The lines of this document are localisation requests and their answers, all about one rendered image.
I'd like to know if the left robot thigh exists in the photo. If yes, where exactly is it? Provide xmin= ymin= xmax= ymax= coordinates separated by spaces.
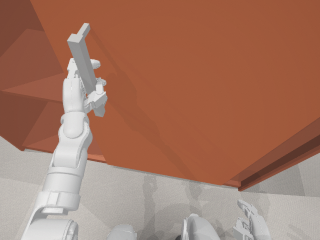
xmin=106 ymin=224 xmax=137 ymax=240

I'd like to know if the wardrobe door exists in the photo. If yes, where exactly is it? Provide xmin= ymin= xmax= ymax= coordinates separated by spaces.
xmin=230 ymin=117 xmax=320 ymax=182
xmin=30 ymin=0 xmax=320 ymax=186

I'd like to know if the robot right hand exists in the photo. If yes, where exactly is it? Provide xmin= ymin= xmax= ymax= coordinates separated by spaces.
xmin=233 ymin=199 xmax=272 ymax=240

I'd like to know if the robot left forearm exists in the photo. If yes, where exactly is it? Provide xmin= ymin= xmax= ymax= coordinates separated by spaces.
xmin=20 ymin=111 xmax=93 ymax=240

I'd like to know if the left robot upper arm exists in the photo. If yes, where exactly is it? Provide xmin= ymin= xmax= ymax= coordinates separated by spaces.
xmin=23 ymin=218 xmax=79 ymax=240

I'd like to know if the robot thigh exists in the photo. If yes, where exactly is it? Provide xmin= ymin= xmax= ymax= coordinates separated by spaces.
xmin=181 ymin=216 xmax=221 ymax=240
xmin=106 ymin=224 xmax=137 ymax=240

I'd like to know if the robot left hand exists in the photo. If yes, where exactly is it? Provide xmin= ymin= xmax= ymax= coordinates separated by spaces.
xmin=62 ymin=58 xmax=107 ymax=115

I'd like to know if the handle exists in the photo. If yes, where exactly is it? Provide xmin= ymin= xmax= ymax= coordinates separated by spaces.
xmin=67 ymin=23 xmax=108 ymax=117

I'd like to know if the right robot thigh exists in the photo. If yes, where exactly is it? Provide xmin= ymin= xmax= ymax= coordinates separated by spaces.
xmin=181 ymin=216 xmax=221 ymax=240

